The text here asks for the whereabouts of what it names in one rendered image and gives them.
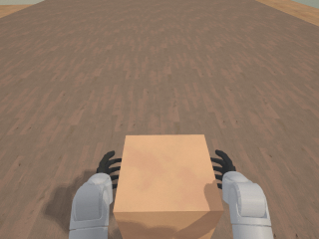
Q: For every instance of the carton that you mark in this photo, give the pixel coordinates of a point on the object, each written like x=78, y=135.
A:
x=167, y=188

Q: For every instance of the robot right forearm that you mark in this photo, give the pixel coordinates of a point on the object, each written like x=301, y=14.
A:
x=248, y=209

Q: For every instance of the robot left hand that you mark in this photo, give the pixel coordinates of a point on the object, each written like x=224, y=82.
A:
x=105, y=163

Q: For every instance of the robot left forearm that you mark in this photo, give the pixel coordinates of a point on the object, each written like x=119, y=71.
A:
x=90, y=211

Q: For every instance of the robot right hand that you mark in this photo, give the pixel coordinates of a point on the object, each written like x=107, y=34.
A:
x=226, y=164

